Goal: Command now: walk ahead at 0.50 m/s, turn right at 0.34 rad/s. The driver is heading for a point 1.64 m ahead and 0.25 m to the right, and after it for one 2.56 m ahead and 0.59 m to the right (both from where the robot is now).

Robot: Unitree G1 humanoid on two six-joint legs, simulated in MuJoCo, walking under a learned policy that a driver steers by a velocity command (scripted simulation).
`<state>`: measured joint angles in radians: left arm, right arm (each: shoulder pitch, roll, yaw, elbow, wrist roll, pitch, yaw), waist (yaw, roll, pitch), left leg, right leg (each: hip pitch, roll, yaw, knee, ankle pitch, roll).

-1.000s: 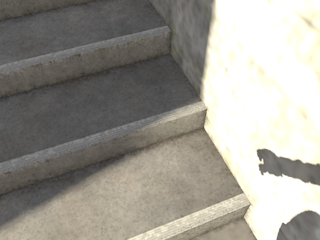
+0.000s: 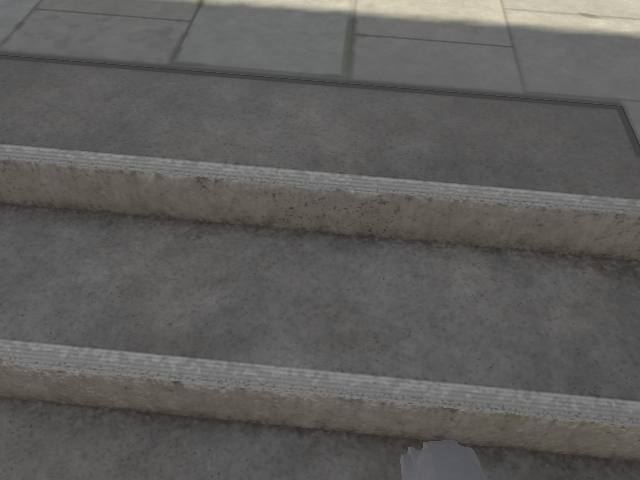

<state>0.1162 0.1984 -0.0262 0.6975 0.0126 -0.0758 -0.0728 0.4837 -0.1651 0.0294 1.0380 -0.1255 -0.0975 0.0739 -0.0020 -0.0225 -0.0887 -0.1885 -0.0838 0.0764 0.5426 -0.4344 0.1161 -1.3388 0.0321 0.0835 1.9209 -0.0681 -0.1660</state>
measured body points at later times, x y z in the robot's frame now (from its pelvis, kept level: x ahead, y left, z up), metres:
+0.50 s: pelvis +0.33 +0.03 +0.12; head +0.32 +0.06 +0.57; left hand +0.41 +0.25 -0.03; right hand +0.53 -0.23 +0.09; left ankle +0.46 +0.16 -0.56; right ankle +0.25 -0.07 -0.59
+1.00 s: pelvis +0.58 -0.05 +0.16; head +0.60 -0.04 +0.61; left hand +0.91 -0.08 +0.13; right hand +0.37 -0.13 +0.03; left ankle +0.46 +0.15 -0.58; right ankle +0.64 -0.19 -0.47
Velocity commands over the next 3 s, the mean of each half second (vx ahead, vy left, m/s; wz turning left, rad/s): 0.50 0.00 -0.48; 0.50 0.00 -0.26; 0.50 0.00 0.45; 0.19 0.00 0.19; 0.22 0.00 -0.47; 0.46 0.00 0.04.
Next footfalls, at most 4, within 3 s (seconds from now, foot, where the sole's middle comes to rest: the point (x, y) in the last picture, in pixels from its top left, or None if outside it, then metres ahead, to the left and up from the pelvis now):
0.18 right None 0.29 -0.08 -0.63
0.52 left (246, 478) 0.49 0.14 -0.63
0.98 right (442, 356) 0.67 -0.22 -0.50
1.54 left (342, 157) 1.09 -0.03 -0.37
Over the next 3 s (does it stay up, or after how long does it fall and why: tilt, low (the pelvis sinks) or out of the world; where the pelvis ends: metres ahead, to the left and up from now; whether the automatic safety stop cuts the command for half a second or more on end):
stays up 1.35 -0.32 0.42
